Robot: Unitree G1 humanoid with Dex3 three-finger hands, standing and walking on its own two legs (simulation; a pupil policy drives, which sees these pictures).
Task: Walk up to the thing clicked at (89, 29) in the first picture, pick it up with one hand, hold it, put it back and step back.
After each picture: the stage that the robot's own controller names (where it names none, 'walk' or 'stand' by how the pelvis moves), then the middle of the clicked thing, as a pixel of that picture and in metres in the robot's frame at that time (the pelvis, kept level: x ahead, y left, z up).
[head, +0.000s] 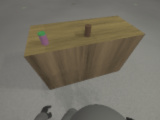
stand; (87, 30) +0.82 +0.07 +0.07
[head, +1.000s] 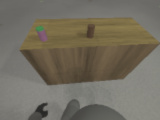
rise first; (90, 31) +0.75 +0.08 +0.09
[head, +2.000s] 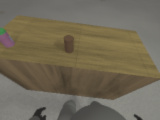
rise first; (69, 44) +0.48 +0.20 +0.10
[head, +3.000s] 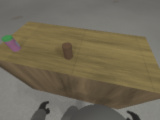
stand; (67, 51) +0.44 +0.20 +0.08
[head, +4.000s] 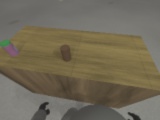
stand; (66, 53) +0.44 +0.20 +0.08
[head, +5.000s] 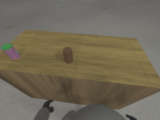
stand; (68, 55) +0.44 +0.19 +0.07
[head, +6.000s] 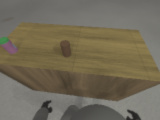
stand; (66, 49) +0.47 +0.21 +0.07
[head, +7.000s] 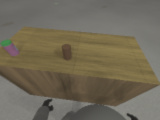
stand; (67, 52) +0.46 +0.21 +0.07
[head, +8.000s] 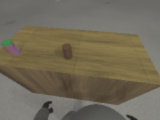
stand; (67, 51) +0.46 +0.20 +0.07
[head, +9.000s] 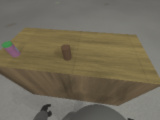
stand; (66, 52) +0.46 +0.21 +0.07
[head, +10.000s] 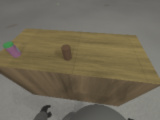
stand; (66, 53) +0.46 +0.21 +0.07
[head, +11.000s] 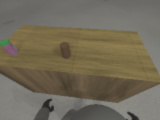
rise first; (65, 50) +0.47 +0.21 +0.07
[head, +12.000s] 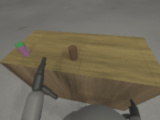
rise first; (73, 53) +0.47 +0.19 +0.07
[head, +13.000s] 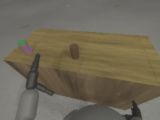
go down; (74, 51) +0.48 +0.19 +0.07
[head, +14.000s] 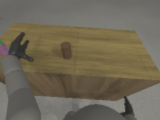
go down; (66, 51) +0.46 +0.17 +0.08
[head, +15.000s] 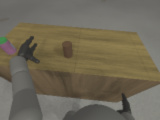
close in; (67, 50) +0.48 +0.17 +0.08
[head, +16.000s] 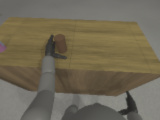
close; (61, 44) +0.48 +0.20 +0.12
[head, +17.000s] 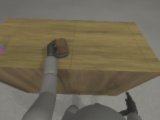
lift; (62, 48) +0.44 +0.18 +0.12
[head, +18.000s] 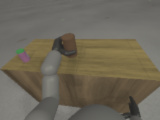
lift; (70, 46) +0.33 +0.13 +0.29
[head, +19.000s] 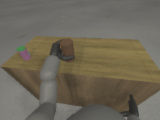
hold; (68, 51) +0.33 +0.15 +0.25
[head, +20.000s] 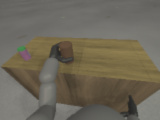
hold; (67, 53) +0.32 +0.15 +0.24
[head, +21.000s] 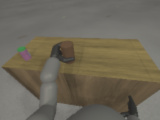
crouch; (68, 53) +0.32 +0.15 +0.24
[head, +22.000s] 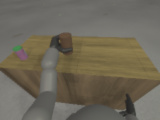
crouch; (66, 44) +0.38 +0.16 +0.25
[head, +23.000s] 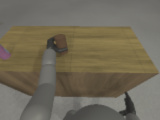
lower; (61, 44) +0.46 +0.18 +0.15
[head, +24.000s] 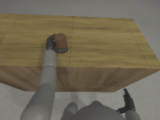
lower; (61, 44) +0.47 +0.17 +0.12
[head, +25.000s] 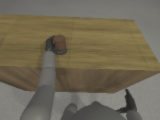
lower; (60, 45) +0.46 +0.18 +0.12
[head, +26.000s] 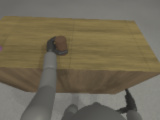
lower; (61, 46) +0.46 +0.18 +0.12
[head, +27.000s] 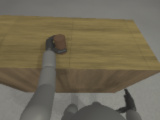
rest; (60, 45) +0.47 +0.18 +0.12
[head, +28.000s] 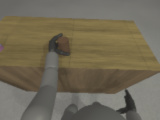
open; (64, 46) +0.46 +0.16 +0.11
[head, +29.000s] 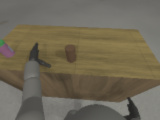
sink last; (70, 54) +0.43 +0.15 +0.10
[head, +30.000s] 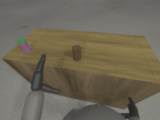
stand; (76, 53) +0.46 +0.16 +0.08
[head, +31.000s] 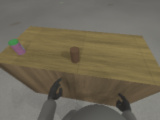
stand; (75, 55) +0.44 +0.15 +0.07
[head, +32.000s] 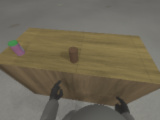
stand; (73, 55) +0.44 +0.16 +0.07
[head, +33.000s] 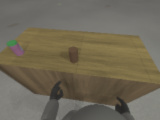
stand; (73, 55) +0.44 +0.16 +0.07
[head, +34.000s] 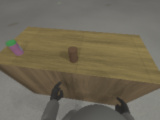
stand; (73, 55) +0.44 +0.16 +0.07
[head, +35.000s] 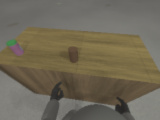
stand; (73, 55) +0.44 +0.16 +0.07
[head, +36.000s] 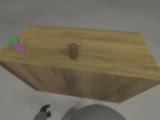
walk; (73, 51) +0.47 +0.16 +0.08
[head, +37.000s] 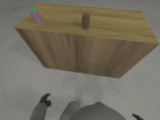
walk; (85, 21) +0.78 +0.10 +0.10
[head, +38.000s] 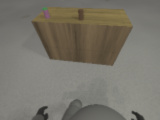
stand; (80, 14) +1.13 +0.23 +0.09
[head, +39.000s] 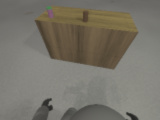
stand; (85, 16) +1.10 +0.13 +0.08
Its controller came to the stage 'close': yes
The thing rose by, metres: 0.20
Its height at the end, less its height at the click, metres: +0.00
